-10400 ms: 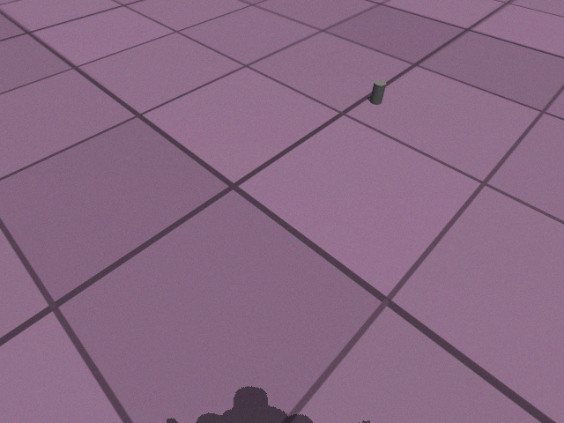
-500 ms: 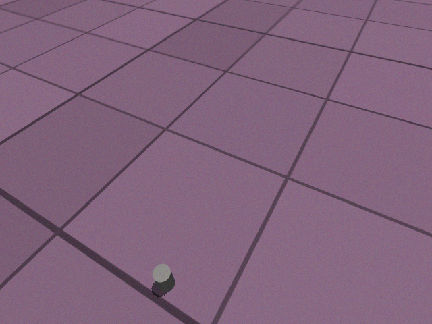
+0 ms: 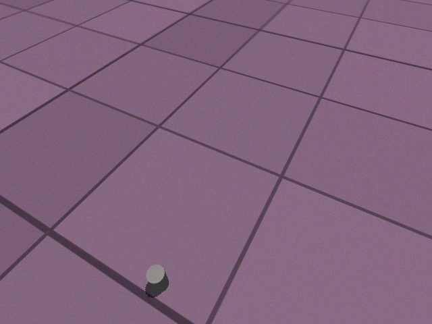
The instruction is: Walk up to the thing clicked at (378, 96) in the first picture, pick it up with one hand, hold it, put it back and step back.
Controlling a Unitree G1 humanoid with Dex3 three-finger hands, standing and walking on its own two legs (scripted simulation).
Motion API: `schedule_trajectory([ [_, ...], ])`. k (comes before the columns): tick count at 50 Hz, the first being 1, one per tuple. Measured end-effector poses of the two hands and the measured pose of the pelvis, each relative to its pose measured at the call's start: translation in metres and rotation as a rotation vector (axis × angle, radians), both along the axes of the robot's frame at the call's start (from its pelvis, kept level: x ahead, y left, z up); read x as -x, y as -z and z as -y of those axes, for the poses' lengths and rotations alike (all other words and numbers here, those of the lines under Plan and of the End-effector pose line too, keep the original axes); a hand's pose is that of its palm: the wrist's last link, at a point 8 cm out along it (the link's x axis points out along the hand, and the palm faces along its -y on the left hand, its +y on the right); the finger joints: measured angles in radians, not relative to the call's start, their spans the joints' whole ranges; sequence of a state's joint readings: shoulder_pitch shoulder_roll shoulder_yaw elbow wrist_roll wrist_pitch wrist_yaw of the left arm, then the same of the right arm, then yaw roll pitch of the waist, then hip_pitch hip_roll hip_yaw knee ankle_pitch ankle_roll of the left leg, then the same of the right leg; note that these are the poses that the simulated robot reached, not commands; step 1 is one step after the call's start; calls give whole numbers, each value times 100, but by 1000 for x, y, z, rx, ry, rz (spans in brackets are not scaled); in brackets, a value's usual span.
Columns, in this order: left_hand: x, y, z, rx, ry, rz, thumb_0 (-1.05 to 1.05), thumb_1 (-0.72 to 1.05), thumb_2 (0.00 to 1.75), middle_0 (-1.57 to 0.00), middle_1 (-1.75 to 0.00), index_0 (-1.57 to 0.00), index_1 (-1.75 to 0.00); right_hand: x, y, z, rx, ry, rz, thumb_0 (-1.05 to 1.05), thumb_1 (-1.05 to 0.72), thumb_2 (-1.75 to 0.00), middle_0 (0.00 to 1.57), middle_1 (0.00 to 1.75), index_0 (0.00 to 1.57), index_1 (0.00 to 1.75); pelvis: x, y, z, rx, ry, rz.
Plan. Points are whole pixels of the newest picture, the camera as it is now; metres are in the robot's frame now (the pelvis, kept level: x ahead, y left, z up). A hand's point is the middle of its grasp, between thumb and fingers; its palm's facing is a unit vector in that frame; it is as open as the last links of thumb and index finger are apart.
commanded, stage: stand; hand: left
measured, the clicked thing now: (157, 278) +0.42 +0.26 -0.72
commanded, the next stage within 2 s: none
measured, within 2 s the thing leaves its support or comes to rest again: neither
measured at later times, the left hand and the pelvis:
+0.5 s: hand out of the picture +0.06 +0.26 -0.16, palm faces -0.01 -0.94 -0.35, open 7.4 cm; pelvis +0.00 +0.00 +0.00, yaw +0 degrees
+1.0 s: hand out of the picture +0.07 +0.26 -0.16, palm faces -0.02 -0.94 -0.35, open 7.4 cm; pelvis +0.00 +0.01 +0.00, yaw +0 degrees
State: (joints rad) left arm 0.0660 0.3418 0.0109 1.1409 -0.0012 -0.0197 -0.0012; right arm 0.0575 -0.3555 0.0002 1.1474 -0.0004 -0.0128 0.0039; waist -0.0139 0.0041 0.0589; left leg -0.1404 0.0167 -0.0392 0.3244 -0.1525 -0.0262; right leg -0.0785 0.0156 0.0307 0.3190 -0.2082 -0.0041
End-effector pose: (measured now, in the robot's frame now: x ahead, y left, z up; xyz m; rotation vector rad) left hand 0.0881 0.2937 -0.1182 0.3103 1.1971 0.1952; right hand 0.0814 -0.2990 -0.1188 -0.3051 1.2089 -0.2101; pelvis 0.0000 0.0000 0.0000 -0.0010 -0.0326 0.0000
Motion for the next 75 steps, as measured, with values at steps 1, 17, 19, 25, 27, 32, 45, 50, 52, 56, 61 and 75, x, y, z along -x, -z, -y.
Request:
schedule_trajectory([
  [1, 1, 0, 0, 0, -1, -1, 0, 90, 90, -21, -30, -20, -30, -1, 0, -1, -1, -1, 2, 1, -90, -90, 20, 30, 21, 30, 0, 0, 0, 0, 0, 0],
  [17, 22, -1, -9, -12, -21, -37, 0, 90, 90, -21, -30, -20, -30, 5, 4, -8, -16, -12, -11, 1, -90, -90, 20, 30, 21, 30, 3, 0, -4, -2, -4, -1],
  [19, 24, -1, -9, -13, -22, -43, 0, 90, 90, -21, -30, -20, -30, 7, 4, -8, -17, -12, -18, 1, -90, -90, 20, 30, 21, 30, 3, 0, -4, -2, -5, -2],
  [25, 29, 0, -9, -12, -22, -58, 0, 90, 90, -21, -30, -20, -30, 11, 5, -8, -16, -9, -34, 1, -90, -90, 20, 30, 21, 30, 3, 0, -4, -2, -5, -5],
  [27, 29, 1, -9, -11, -22, -59, 0, 90, 90, -21, -30, -20, -30, 12, 5, -8, -15, -7, -37, 1, -90, -90, 20, 30, 21, 30, 3, 0, -4, -2, -5, -4],
  [32, 28, 1, -8, -9, -19, -55, 0, 90, 90, -21, -30, -20, -30, 13, 5, -7, -12, -5, -39, 1, -90, -90, 20, 30, 21, 30, 2, 0, -4, -2, -5, -3],
  [45, 21, 1, -8, -8, -12, -39, 0, 90, 90, -21, -30, -20, -30, 10, 3, -7, -6, -11, -33, 1, -90, -90, 20, 30, 21, 30, 0, 0, -5, -2, -8, -4],
  [50, 19, 0, -9, -10, -10, -37, 0, 90, 90, -21, -30, -20, -30, 8, 3, -7, -6, -12, -32, 1, -90, -90, 20, 30, 21, 30, -1, 0, -5, -2, -8, -4],
  [52, 19, 0, -9, -11, -9, -37, 0, 90, 90, -21, -30, -20, -30, 8, 3, -7, -7, -13, -31, 1, -90, -90, 20, 30, 21, 30, -1, 0, -5, -2, -9, -4],
  [56, 19, 0, -10, -12, -10, -41, 0, 90, 90, -21, -30, -20, -30, 7, 3, -8, -8, -13, -35, 1, -90, -90, 20, 30, 21, 30, -3, 0, -6, -2, -10, -7],
  [61, 20, 0, -10, -14, -11, -47, 0, 90, 90, -21, -30, -20, -30, 7, 4, -8, -9, -12, -38, 1, -90, -90, 20, 30, 21, 30, -4, 0, -6, -3, -8, -7],
  [75, 18, -1, -10, -17, -13, -45, 0, 90, 90, -21, -30, -20, -30, 2, 4, -8, -8, -14, -31, 1, -90, -90, 20, 30, 21, 30, -6, 0, -6, -4, -8, -4],
])
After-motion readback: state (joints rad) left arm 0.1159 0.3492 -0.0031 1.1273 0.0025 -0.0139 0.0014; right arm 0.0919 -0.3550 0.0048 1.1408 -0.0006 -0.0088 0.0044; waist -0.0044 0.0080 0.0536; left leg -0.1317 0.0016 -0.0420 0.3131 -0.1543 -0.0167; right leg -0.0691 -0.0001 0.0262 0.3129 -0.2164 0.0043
